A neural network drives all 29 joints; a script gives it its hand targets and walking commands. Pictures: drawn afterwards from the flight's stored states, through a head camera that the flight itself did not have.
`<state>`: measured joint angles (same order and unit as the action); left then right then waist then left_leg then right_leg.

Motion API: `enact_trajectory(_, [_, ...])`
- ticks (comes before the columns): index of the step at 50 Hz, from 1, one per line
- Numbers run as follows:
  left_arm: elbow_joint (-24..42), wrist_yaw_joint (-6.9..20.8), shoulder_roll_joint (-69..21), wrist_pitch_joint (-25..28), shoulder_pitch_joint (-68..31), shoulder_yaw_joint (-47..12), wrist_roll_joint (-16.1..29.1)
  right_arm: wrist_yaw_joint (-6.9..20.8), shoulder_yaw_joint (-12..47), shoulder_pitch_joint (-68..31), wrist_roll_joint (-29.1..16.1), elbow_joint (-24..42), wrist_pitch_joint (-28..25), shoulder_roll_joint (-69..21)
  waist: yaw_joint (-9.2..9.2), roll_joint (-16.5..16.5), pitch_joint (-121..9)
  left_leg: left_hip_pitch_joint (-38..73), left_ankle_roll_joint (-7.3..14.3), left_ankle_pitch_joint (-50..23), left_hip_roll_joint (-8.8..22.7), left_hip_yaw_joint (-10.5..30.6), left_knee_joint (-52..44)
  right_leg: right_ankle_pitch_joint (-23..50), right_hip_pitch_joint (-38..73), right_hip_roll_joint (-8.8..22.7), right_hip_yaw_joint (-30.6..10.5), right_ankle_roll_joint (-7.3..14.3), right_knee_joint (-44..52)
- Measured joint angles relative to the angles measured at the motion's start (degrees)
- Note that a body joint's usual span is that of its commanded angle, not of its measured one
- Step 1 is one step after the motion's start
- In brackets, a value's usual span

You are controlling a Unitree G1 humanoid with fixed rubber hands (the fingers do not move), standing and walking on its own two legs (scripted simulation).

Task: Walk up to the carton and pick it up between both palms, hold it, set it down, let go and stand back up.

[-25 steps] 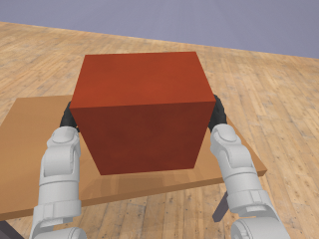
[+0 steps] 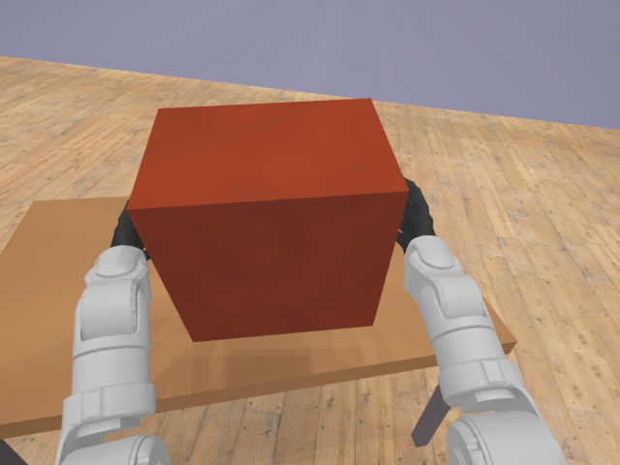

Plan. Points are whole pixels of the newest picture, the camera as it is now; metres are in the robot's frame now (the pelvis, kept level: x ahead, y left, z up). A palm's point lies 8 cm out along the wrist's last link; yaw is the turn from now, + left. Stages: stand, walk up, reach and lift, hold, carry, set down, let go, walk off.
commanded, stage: hold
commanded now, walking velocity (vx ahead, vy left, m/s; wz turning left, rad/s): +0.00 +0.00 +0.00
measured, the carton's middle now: (276, 227) +0.41 +0.02 +0.16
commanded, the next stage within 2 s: none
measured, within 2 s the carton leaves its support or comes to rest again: neither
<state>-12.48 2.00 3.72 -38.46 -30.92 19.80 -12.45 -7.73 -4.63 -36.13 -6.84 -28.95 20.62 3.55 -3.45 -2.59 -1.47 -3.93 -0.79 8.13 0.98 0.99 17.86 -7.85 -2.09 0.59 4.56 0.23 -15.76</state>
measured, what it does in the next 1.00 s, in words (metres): stands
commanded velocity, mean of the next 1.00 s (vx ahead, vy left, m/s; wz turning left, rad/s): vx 0.00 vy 0.00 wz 0.00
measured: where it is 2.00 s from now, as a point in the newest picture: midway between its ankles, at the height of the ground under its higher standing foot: outside the picture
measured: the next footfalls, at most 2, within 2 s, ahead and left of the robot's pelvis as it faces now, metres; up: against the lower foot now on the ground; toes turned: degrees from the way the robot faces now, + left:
none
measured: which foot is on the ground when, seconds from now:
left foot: down 0.00-1.00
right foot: down 0.00-1.00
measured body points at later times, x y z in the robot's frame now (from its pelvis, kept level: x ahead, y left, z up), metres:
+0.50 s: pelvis -0.01 +0.01 +0.00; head -0.05 +0.02 +0.45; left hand +0.38 +0.18 +0.16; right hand +0.37 -0.18 +0.17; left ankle +0.03 +0.13 -0.75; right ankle +0.02 -0.11 -0.75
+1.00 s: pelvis -0.01 +0.01 +0.00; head -0.04 +0.03 +0.45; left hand +0.36 +0.20 +0.15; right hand +0.36 -0.16 +0.16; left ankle +0.03 +0.13 -0.75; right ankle +0.02 -0.11 -0.75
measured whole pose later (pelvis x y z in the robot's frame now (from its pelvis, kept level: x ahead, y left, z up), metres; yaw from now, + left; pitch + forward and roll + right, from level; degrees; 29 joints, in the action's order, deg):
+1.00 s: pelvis -0.01 +0.01 +0.00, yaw +1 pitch -5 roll -1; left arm -8.2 0.4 3.5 -39.2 -28.7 15.9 -11.7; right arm -8.1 -5.6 -32.6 -7.1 -24.6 19.8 3.5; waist -4.5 -1.8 0.4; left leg -6.1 -0.5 7.9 0.5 1.5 19.0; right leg -6.8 -3.2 1.0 5.1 -0.1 -15.1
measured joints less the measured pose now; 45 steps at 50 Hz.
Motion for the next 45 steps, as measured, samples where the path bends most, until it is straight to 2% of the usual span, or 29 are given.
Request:
enact_trajectory(6, [2.2, -0.1, 0.6, -0.7, 1.4, -1.6, 0.2, -0.6, -0.3, 1.5, -0.3, 1.8, 0.0, -0.8, -0.54, -0.4, 1.1, -0.5, -0.1, 0.1, -0.2, 0.8, 0.7, 0.2, 0.2, 0.1, 0.8, 0.0, 0.3])
enact_trajectory(13, [3.5, -1.6, -0.2, -0.6, 1.8, -3.5, 0.9, -0.2, -1.0, 3.1, -0.1, 3.8, -0.5, 0.0, -0.93, 0.8, 1.5, -2.2, 0.3, -0.3, -0.5, 0.5, 1.0, 0.9, -1.3, 0.4, 0.5, -0.3, 0.5])
enact_trajectory(25, [-2.1, -2.5, -1.8, 1.3, -1.9, -1.4, 1.2, 2.2, -2.2, 0.5, 1.8, 0.3, -0.9, 1.8, 0.44, 2.2, -0.9, -2.7, 0.8, -0.9, -0.4, -1.5, -0.3, 0.9, -3.6, 0.4, -1.5, -0.5, -0.5])
enact_trajectory(30, [-2.3, -1.4, -1.2, 1.3, -1.9, -0.1, 0.6, 1.5, -1.1, -0.5, 1.2, -0.7, -0.7, 1.5, 0.68, 1.5, -1.0, -1.4, 0.5, -0.5, -0.1, -1.2, -0.4, 0.5, -2.2, 0.1, -1.2, -0.2, -0.4])
enact_trajectory(38, [0.5, 0.5, 0.2, -0.2, 0.4, 0.2, -0.3, -0.4, 0.1, 0.2, -0.1, 0.3, -0.1, -0.5, -0.13, -0.3, 0.4, 0.5, -0.1, 0.0, 0.0, 0.3, 0.0, 0.0, 0.7, -0.1, 0.3, 0.1, 0.2])
enact_trajectory(45, [3.3, -0.3, 0.6, -1.0, 2.1, -2.4, 0.2, -0.9, -0.4, 2.4, -0.3, 2.7, -0.3, -1.0, -0.76, -0.3, 1.6, -0.8, -0.1, 0.0, -0.3, 1.0, 0.8, 0.4, 0.2, 0.2, 0.9, -0.1, 0.6])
